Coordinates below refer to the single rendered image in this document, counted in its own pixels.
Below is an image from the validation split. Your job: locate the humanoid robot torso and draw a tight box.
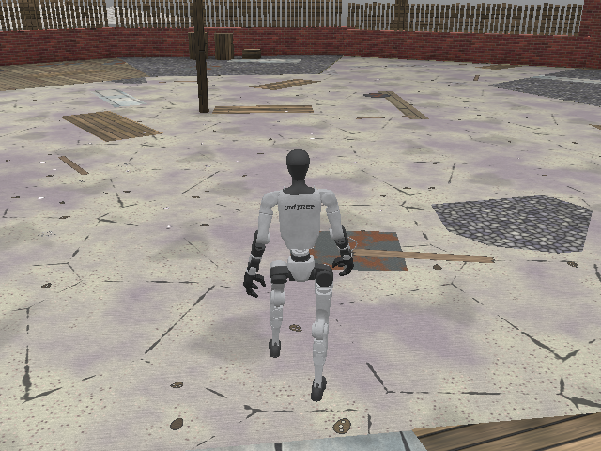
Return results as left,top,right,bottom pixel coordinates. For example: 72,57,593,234
277,185,321,282

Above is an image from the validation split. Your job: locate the left robot hand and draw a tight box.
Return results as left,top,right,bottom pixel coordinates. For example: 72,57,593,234
243,272,266,298

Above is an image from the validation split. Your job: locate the left robot forearm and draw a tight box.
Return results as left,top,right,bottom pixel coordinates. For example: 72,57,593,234
246,230,266,275

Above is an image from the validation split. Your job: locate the right robot forearm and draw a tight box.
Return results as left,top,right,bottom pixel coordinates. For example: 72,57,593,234
334,225,352,260

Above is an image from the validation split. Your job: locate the left robot upper arm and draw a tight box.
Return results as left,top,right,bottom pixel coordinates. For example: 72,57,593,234
256,191,280,244

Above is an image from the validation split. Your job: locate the right robot upper arm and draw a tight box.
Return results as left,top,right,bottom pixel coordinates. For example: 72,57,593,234
318,189,344,240

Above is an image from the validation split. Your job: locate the robot right shin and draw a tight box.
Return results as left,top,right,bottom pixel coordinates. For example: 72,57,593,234
313,323,329,388

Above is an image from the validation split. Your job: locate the right robot hand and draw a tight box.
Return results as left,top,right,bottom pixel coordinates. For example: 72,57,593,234
332,257,354,276

